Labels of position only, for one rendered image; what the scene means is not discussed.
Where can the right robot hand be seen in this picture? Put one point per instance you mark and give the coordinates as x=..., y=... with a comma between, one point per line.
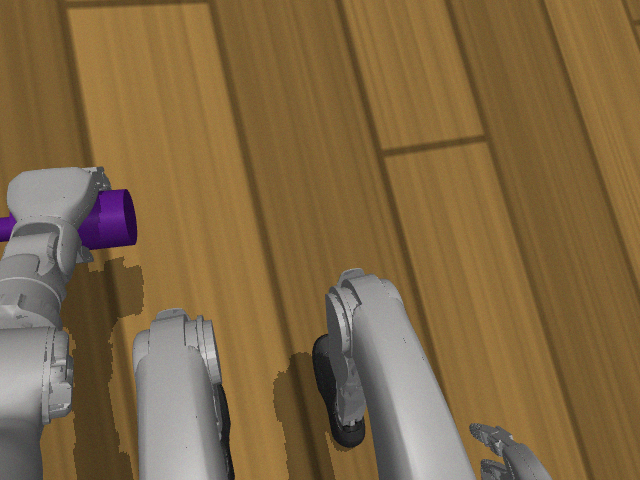
x=520, y=462

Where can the left robot arm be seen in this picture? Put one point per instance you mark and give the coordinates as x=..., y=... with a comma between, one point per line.
x=36, y=370

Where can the right robot foot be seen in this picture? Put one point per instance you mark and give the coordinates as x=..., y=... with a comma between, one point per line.
x=346, y=436

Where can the left robot hand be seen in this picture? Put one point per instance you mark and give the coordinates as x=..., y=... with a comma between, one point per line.
x=67, y=193

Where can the left robot foot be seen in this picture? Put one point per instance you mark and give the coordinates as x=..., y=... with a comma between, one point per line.
x=225, y=433

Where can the bottle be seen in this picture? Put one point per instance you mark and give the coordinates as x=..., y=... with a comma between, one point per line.
x=111, y=222

